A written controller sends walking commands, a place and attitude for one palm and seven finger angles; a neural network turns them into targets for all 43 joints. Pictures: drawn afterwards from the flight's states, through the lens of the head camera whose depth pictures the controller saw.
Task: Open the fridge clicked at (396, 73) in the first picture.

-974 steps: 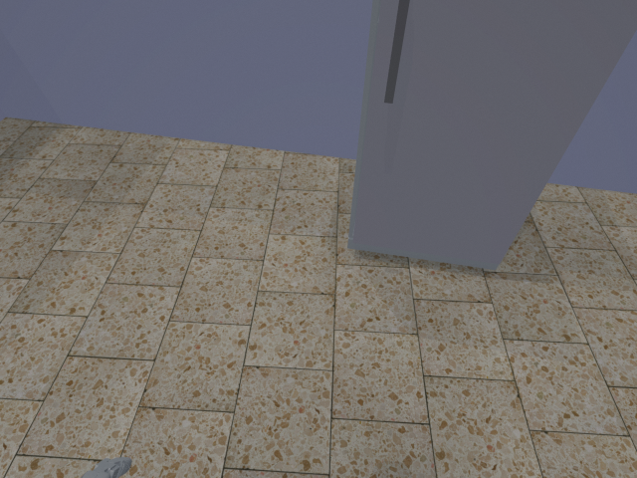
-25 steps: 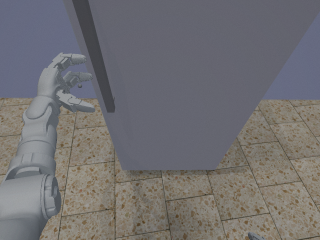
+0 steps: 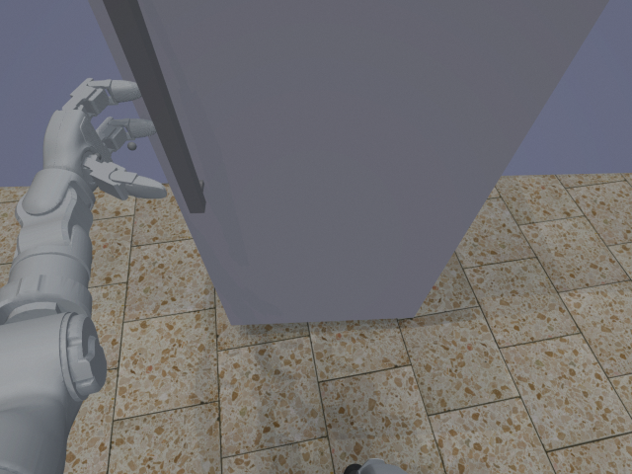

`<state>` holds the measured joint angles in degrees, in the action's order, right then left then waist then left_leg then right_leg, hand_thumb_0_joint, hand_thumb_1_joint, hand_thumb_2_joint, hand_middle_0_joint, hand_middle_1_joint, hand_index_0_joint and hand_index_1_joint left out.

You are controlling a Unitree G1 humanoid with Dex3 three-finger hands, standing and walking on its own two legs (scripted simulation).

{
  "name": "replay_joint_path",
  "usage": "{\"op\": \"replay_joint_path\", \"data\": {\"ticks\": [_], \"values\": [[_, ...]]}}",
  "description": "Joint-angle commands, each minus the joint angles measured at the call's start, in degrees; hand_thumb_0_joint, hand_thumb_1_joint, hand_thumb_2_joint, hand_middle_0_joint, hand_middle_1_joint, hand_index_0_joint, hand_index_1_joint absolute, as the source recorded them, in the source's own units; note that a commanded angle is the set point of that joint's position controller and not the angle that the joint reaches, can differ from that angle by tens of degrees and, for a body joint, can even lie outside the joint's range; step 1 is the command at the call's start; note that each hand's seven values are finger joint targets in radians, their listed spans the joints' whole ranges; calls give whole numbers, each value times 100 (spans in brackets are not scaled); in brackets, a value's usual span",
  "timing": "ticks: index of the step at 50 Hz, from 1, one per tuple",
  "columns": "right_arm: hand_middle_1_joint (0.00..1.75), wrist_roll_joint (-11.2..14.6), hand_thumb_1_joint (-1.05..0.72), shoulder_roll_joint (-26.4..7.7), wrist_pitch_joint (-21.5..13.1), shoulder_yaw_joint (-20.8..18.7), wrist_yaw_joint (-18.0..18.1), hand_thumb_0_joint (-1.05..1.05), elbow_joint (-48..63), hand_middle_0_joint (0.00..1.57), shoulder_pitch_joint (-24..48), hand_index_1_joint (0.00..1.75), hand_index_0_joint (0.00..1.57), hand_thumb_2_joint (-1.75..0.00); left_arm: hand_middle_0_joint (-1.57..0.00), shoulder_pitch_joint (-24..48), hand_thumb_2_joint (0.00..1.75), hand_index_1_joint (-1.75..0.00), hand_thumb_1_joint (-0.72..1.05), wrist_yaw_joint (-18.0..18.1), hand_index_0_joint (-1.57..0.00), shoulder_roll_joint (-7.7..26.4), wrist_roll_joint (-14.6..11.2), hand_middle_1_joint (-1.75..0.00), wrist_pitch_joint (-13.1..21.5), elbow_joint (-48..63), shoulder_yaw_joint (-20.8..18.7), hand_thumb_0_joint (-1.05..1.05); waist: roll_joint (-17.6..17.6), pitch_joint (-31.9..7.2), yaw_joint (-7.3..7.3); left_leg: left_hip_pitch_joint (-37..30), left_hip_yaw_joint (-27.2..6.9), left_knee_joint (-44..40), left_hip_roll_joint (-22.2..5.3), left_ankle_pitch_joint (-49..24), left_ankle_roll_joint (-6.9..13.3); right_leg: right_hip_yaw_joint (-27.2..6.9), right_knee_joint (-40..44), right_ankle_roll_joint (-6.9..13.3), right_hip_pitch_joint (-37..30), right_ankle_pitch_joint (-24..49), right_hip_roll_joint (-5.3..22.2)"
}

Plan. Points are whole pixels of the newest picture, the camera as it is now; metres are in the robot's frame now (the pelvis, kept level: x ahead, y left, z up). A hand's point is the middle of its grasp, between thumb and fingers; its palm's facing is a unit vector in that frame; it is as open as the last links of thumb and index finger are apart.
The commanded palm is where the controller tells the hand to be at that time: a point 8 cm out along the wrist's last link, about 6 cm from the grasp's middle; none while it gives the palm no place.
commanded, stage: feel for the door with the fingertips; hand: left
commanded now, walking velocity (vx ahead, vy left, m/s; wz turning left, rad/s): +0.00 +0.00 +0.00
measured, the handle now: (167, 107) +0.53 +0.18 +0.15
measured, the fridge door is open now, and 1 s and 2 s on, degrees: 0 0 0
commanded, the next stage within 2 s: slide the fingers in behind the handle in 0.08 s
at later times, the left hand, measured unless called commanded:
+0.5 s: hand (137, 147) +0.48 +0.21 +0.14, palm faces +0.00 -1.00 -0.02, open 13.8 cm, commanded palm +0.44 +0.26 +0.13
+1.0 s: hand (155, 155) +0.47 +0.19 +0.13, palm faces +0.01 -1.00 -0.01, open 14.0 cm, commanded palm +0.44 +0.23 +0.13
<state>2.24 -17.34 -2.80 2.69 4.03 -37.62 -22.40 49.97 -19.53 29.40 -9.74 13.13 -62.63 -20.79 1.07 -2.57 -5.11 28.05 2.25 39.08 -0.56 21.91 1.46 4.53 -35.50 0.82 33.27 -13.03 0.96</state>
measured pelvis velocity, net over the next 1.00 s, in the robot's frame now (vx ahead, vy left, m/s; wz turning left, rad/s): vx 0.01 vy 0.01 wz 0.00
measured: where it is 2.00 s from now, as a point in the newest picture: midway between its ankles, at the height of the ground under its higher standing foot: outside the picture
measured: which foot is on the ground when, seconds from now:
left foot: down 0.00-1.00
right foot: down 0.00-1.00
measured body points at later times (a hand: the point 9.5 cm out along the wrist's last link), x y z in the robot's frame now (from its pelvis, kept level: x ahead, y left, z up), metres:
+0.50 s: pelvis +0.00 +0.01 +0.00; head +0.07 +0.00 +0.44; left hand +0.47 +0.26 +0.14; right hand +0.04 -0.26 -0.12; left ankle -0.03 +0.10 -0.72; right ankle +0.04 -0.11 -0.72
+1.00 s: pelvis +0.01 +0.01 +0.00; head +0.06 +0.00 +0.45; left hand +0.46 +0.24 +0.13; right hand +0.09 -0.25 -0.11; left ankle -0.03 +0.10 -0.72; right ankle +0.04 -0.11 -0.72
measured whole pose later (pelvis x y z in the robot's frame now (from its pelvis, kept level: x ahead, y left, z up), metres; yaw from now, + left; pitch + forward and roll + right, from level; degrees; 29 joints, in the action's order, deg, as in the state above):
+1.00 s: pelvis +0.01 +0.01 +0.00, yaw +0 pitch +10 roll -1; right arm 1.9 -15.7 -3.0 2.7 2.8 -35.5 -19.6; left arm 46.2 -13.1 22.6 -8.3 10.8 -57.0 -17.4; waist 1.6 -3.3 -3.8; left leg 25.8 2.6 38.0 0.0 22.0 1.9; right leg 4.0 -35.2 0.3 31.5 -13.5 1.4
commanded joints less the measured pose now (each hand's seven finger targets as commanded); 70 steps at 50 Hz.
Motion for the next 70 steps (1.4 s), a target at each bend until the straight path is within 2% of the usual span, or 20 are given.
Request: {"op": "replay_joint_path", "data": {"ticks": [1, 7, 12, 16, 18, 20, 23, 28, 30, 31, 35, 38, 45, 48, 51, 55, 61, 63, 66, 70], "values": [[30, -22, -90, -887, -163, -332, 54, 0, 500, 20, -495, 30, 20, -90, -30, 2742, 30, -120, -50, 29, -30, 1315, -28, -120, 204, 796, -77, 0, 156, -1795, -203, -50, -313, -549, 31, -1342, 13, -323, 125, 65, -1470, 1190, -89], [30, -101, -90, -847, -161, -379, -15, 0, 513, 20, -686, 30, 20, -90, -30, 3311, 30, -120, -50, 336, -30, 1564, 163, -120, 502, 1264, -218, 0, 384, -2593, -223, -387, -359, -410, 20, -1817, -7, -370, 7, 39, -1586, 1497, -125], [30, -82, -90, -873, -126, -359, -18, 0, 484, 20, -687, 30, 20, -90, -30, 3250, 30, -120, -50, 293, -30, 1523, 143, -120, 475, 934, -189, 0, 192, -2337, -282, -143, -334, -452, 22, -1513, 21, -367, 61, 34, -1597, 1358, -131], [30, -84, -90, -869, -99, -340, -16, 0, 561, 20, -661, 30, 20, -90, -30, 2888, 30, -120, -50, 194, -30, 1640, 110, -120, 470, 921, -325, 0, 398, -2407, -138, -199, -316, -442, 24, -1645, 10, -356, 21, 81, -1646, 1430, -134], [30, -74, -90, -872, -94, -334, -18, 0, 579, 20, -614, 30, 20, -90, -30, 2693, 30, -120, -50, 157, -30, 1734, 46, -120, 467, 878, -448, 0, 183, -2306, -103, -47, -287, -467, 13, -1523, 16, -370, 50, 61, -1742, 1411, -137], [30, -65, -90, -850, -89, -345, -29, 0, 681, 20, -556, 30, 20, -90, -30, 2498, 30, -120, -50, 119, -30, 1662, 4, -120, 492, 1077, -451, 0, 180, -2368, -21, -97, -268, -489, 6, -1630, 11, -366, 32, 72, -1845, 1522, -144], [30, -56, -90, -787, -101, -365, -62, 0, 791, 20, -447, 30, 20, -90, -30, 2263, 30, -120, -50, 115, -30, 1331, -33, -120, 560, 1784, -233, 0, 697, -2653, 72, -661, -314, -462, -34, -2254, -61, -304, -21, 104, -1691, 1708, -166], [30, -7, -90, -793, -90, -395, -99, 0, 809, 20, -322, 30, 20, -90, -30, 1625, 30, -120, -50, 182, -30, 825, -271, -120, 219, 1890, -96, 0, 105, -2137, 86, -524, -275, -581, -70, -2225, -47, -234, 105, 80, -1730, 1730, -183], [30, 9, -90, -806, -71, -378, -73, 0, 790, 20, -277, 30, 20, -90, -30, 1839, 30, -120, -50, 289, -30, 844, -192, -120, 57, 1817, -47, 0, -90, -1778, 5, -302, -282, -678, -46, -1701, -21, -223, 180, 71, -1622, 1408, -153], [30, 9, -90, -792, -74, -375, -49, 0, 781, 20, -251, 30, 20, -90, -30, 2081, 30, -120, -50, 376, -30, 854, -132, -120, 56, 1901, -10, 0, 69, -1652, -33, -362, -285, -682, -38, -1618, -6, -226, 202, 82, -1519, 1278, -136], [30, -57, -90, -710, -175, -376, -58, 0, 750, 20, -242, 30, 20, -90, -30, 2510, 30, -120, -50, 642, -30, 790, 41, -120, 285, 2457, 86, 0, 445, -2200, -15, -849, -365, -615, -20, -1911, -71, -257, 133, 106, -1512, 1346, -145], [30, -63, -90, -692, -223, -381, -63, 0, 691, 20, -229, 30, 20, -90, -30, 2334, 30, -120, -50, 667, -30, 731, -37, -120, 455, 2524, 41, 0, 317, -2604, 47, -1079, -381, -523, -38, -2472, -124, -270, 50, 100, -1757, 1771, -159], [30, -31, -90, -718, -178, -339, -57, 0, 660, 20, -151, 30, 20, -90, -30, 2160, 30, -120, -50, 610, -30, 545, 71, -120, 79, 1490, 199, 0, 39, -1707, -4, -386, -277, -659, 21, -1685, -48, -247, 151, 98, -1571, 1414, -98], [30, -51, -90, -682, -189, -351, -70, 0, 751, 20, -144, 30, 20, -90, -30, 2289, 30, -120, -50, 655, -30, 519, 45, -120, 233, 1992, 181, 0, 237, -2259, 79, -703, -309, -608, 12, -2225, -83, -267, 55, 119, -1784, 1738, -113], [30, -71, -90, -681, -219, -388, -87, 0, 719, 20, -195, 30, 20, -90, -30, 2306, 30, -120, -50, 677, -30, 440, -56, -120, 416, 2321, 200, 0, 102, -2601, 71, -958, -337, -495, -35, -2699, -109, -276, 20, 97, -1895, 2013, -140], [30, -63, -90, -678, -199, -400, -118, 0, 649, 20, -199, 30, 20, -90, -30, 2025, 30, -120, -50, 760, -30, 437, -40, -120, 320, 2088, 91, 0, -98, -2351, 107, -692, -268, -583, -8, -2370, -72, -276, 78, 78, -1976, 1979, -146], [30, -71, -90, -664, -165, -397, -107, 0, 692, 20, -153, 30, 20, -90, -30, 1974, 30, -120, -50, 863, -30, 525, 127, -120, 281, 2267, 126, 0, 140, -2245, 139, -634, -230, -658, 12, -2201, -41, -286, 118, 111, -2042, 1887, -120], [30, -53, -90, -626, -188, -383, -114, 0, 680, 20, -115, 30, 20, -90, -30, 2087, 30, -120, -50, 855, -30, 217, 72, -120, 268, 2259, 335, 0, 213, -2155, 73, -697, -234, -677, 16, -2111, -53, -277, 157, 108, -1924, 1804, -129], [30, -56, -90, -678, -197, -404, -90, 0, 656, 20, -153, 30, 20, -90, -30, 2023, 30, -120, -50, 852, -30, 334, 23, -120, 270, 2059, 205, 0, -233, -2102, 58, -527, -206, -701, 12, -1837, -3, -296, 205, 91, -2065, 1718, -132], [30, -43, -90, -653, -230, -379, -74, 0, 622, 20, -116, 30, 20, -90, -30, 2289, 30, -120, -50, 816, -30, 215, 66, -120, 299, 2009, 377, 0, 36, -2065, 9, -508, -201, -709, 47, -1650, -11, -317, 199, 98, -1941, 1588, -110]]}}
